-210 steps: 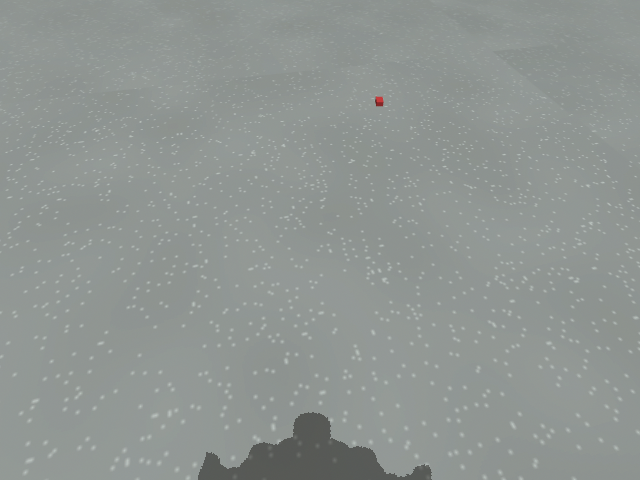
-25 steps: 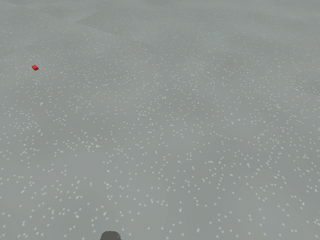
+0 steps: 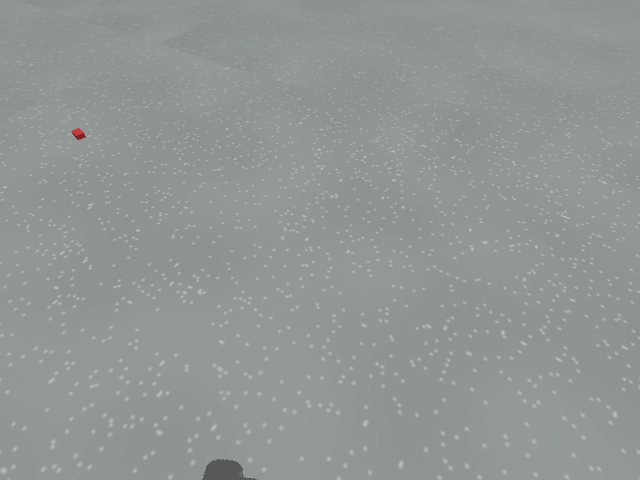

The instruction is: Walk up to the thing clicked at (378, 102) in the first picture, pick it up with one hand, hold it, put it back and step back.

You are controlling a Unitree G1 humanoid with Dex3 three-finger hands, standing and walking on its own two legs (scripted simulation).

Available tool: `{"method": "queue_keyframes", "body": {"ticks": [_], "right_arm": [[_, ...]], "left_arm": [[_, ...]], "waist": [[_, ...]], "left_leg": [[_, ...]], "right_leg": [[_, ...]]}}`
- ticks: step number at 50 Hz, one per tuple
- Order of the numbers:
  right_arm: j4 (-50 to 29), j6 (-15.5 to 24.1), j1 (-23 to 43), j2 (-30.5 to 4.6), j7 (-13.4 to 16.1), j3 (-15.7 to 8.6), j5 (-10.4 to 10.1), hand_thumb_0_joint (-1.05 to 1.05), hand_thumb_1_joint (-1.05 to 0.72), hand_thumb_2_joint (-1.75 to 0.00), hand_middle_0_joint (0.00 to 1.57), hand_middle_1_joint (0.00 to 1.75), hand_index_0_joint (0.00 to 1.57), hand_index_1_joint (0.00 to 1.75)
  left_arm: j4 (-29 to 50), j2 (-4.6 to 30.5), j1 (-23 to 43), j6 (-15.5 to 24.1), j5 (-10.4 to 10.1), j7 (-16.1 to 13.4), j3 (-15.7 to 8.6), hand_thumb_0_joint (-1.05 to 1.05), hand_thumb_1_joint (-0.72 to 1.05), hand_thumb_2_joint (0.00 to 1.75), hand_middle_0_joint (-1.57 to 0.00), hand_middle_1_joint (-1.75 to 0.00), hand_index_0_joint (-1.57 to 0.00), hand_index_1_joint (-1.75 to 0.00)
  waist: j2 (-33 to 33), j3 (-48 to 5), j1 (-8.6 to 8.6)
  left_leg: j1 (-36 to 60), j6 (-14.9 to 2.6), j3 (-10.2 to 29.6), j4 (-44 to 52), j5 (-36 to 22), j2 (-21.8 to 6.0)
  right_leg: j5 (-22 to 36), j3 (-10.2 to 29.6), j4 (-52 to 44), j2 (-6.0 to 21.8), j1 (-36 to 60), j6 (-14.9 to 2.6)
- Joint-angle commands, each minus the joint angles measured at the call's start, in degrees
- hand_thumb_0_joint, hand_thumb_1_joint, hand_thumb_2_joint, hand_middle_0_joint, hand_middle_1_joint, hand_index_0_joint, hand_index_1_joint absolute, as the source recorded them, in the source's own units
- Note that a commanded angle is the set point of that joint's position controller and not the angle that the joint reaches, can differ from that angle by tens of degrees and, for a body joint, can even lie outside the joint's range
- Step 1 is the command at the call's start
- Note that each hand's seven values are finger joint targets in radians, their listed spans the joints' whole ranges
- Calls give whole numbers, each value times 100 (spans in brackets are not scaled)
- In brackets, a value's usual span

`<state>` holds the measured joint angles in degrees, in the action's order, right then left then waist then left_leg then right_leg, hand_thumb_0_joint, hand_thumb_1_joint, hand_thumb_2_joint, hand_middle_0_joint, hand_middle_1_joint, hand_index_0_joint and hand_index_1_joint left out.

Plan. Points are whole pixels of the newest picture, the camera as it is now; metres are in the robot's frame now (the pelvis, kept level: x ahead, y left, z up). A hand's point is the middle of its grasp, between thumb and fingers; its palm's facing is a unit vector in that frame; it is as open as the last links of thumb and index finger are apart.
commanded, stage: stand
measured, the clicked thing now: (78, 134) +1.86 +1.38 -0.77
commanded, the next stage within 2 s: walk up in 1.64 s
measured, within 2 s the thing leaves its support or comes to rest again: neither
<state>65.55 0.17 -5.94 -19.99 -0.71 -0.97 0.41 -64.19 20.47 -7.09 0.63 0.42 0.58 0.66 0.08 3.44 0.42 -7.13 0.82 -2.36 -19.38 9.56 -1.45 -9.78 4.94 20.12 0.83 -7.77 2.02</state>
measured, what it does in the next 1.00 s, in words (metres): stands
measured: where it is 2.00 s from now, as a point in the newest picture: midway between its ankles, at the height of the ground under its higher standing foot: outside the picture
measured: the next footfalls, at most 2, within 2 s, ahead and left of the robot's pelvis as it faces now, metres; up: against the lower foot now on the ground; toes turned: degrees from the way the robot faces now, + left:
right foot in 1.90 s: +0.16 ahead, -0.17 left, +0.00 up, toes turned -6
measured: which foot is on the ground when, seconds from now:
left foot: down 0.00-1.00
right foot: down 0.00-1.00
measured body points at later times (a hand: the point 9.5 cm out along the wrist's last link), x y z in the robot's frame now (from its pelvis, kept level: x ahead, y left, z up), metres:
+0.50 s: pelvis +0.01 +0.00 +0.00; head +0.02 +0.00 +0.45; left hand +0.08 +0.30 -0.13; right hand +0.08 -0.31 -0.13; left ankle +0.01 +0.13 -0.75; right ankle +0.02 -0.14 -0.75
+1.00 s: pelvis +0.01 +0.00 +0.00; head +0.02 +0.00 +0.45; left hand +0.09 +0.30 -0.13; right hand +0.10 -0.30 -0.13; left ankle +0.01 +0.13 -0.75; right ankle +0.02 -0.14 -0.75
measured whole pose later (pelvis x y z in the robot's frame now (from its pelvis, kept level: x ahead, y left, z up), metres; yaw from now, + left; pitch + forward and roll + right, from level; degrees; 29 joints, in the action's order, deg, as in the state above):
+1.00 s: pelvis +0.01 +0.00 +0.00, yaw +1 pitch -2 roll +0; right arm 64.5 -0.1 -5.6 -19.9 -0.5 -0.7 0.3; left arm -63.2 20.5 -6.5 0.5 0.5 0.3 0.5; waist 0.1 3.2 0.4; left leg -6.1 1.0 -1.7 -19.0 10.5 -1.5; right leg -10.6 4.2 19.2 0.8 -6.3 1.8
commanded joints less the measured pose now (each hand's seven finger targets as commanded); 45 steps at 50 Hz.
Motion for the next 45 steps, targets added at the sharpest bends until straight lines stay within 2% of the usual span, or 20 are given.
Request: {"method": "queue_keyframes", "body": {"ticks": [1, 4, 6, 9, 13, 14, 18, 24, 30, 33, 41, 45], "right_arm": [[-371, 139, 239, -1262, 59, -219, 4, 0, -90, -90, 20, 30, 20, 30], [-378, 134, 257, -1246, 60, -213, 3, 0, -90, -90, 20, 30, 20, 30], [-368, 127, 223, -1260, 60, -205, 13, 0, -90, -90, 20, 30, 20, 30], [-391, 137, 291, -1289, 56, -216, 5, 0, -90, -90, 20, 30, 20, 30], [-389, 122, 250, -1237, 52, -205, 0, 0, -90, -90, 20, 30, 20, 30], [-388, 125, 275, -1293, 55, -220, 1, 0, -90, -90, 20, 30, 20, 30], [-409, 108, 301, -1227, 39, -209, 5, 0, -90, -90, 20, 30, 20, 30], [-412, 127, 264, -1264, 54, -213, 9, 0, -90, -90, 20, 30, 20, 30], [-392, 135, 200, -1271, 73, -205, -1, 0, -90, -90, 20, 30, 20, 30], [-387, 125, 229, -1275, 80, -199, -3, 0, -90, -90, 20, 30, 20, 30], [-429, 129, 216, -1265, 82, -205, 1, 0, -90, -90, 20, 30, 20, 30], [-442, 118, 240, -1258, 80, -212, -4, 0, -90, -90, 20, 30, 20, 30]], "left_arm": [[332, 1223, 225, 116, 3, -107, -262, 0, 90, 90, -20, -30, -20, -30], [341, 1230, 219, 116, 8, -105, -255, 0, 90, 90, -20, -30, -20, -30], [331, 1225, 196, 103, 11, -100, -254, 0, 90, 90, -20, -30, -20, -30], [358, 1219, 189, 116, 17, -103, -256, 0, 90, 90, -20, -30, -20, -30], [365, 1226, 234, 114, 10, -104, -252, 0, 90, 90, -20, -30, -20, -30], [371, 1215, 214, 105, 11, -99, -257, 0, 90, 90, -20, -30, -20, -30], [369, 1239, 246, 112, 14, -106, -258, 0, 90, 90, -20, -30, -20, -30], [399, 1239, 224, 123, 11, -107, -272, 0, 90, 90, -20, -30, -20, -30], [387, 1228, 205, 99, -4, -113, -266, 0, 90, 90, -20, -30, -20, -30], [364, 1187, 145, 93, 6, -107, -252, 0, 90, 90, -20, -30, -20, -30], [388, 1212, 214, 92, 8, -118, -270, 0, 90, 90, -20, -30, -20, -30], [388, 1227, 208, 98, 10, -117, -274, 0, 90, 90, -20, -30, -20, -30]], "waist": [[-6, -517, 29], [59, -446, 19], [2, -306, 11], [-19, -426, -3], [77, -363, 21], [-18, -323, 6], [78, -316, 13], [-4, -625, 11], [-62, -624, 10], [-22, -470, -12], [-4, -532, -4], [43, -469, 9]], "left_leg": [[322, -189, 526, 296, -366, -640], [283, -176, 537, 318, -312, -632], [177, -173, 539, 388, -21, -620], [289, -192, 546, 328, -246, -638], [265, -170, 539, 351, -121, -619], [222, -172, 548, 385, 73, -617], [140, -174, 555, 377, 97, -593], [361, -182, 524, 261, -434, -626], [365, -161, 523, 253, -755, -642], [313, -176, 521, 279, -543, -630], [357, -166, 521, 256, -754, -641], [388, -171, 525, 290, -528, -628]], "right_leg": [[761, 313, -257, 546, -159, -278], [624, 296, -272, 543, -164, -279], [419, 304, -357, 531, -246, -273], [648, 302, -323, 554, -169, -272], [397, 315, -371, 545, -265, -286], [316, 314, -388, 531, -282, -289], [231, 303, -395, 532, -225, -282], [820, 298, -278, 580, -36, -296], [1017, 233, -210, 568, 65, -298], [864, 234, -307, 552, -65, -274], [1011, 204, -264, 585, 46, -278], [786, 226, -337, 566, -55, -287]]}}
